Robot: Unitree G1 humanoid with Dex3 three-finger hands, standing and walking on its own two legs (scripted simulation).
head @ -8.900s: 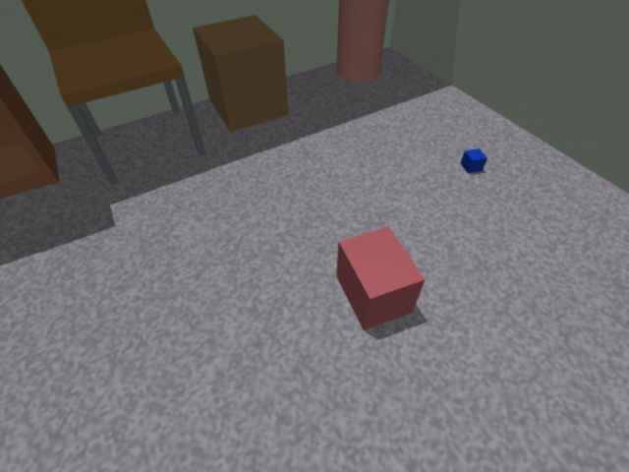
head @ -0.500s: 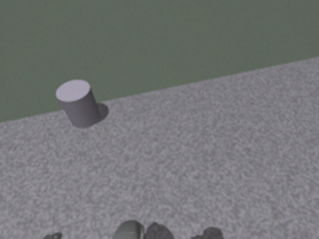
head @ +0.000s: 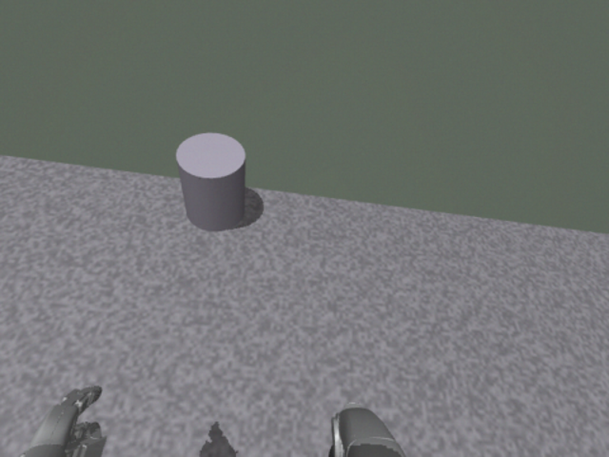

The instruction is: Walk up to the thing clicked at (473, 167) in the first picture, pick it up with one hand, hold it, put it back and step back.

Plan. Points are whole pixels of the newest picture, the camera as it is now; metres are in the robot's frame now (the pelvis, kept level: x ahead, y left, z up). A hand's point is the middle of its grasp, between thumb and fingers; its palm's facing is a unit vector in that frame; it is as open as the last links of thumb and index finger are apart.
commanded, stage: walk up
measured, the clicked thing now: out of the picture +0.84 +1.14 -0.73
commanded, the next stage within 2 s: none
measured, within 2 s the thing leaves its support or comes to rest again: neither
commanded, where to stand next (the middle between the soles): +0.13 -0.05 m, yaw +49 degrees
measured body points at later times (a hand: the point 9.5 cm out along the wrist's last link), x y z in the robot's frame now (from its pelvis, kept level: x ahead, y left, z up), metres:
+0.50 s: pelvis +0.06 -0.10 -0.02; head +0.10 -0.07 +0.43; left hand +0.03 +0.23 -0.13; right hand +0.27 -0.37 -0.11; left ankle +0.04 +0.04 -0.70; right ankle +0.15 -0.18 -0.74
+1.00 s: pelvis +0.04 -0.11 -0.03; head +0.08 -0.09 +0.41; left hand -0.08 +0.21 -0.12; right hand +0.32 -0.31 -0.14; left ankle +0.03 +0.01 -0.74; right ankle +0.12 -0.22 -0.74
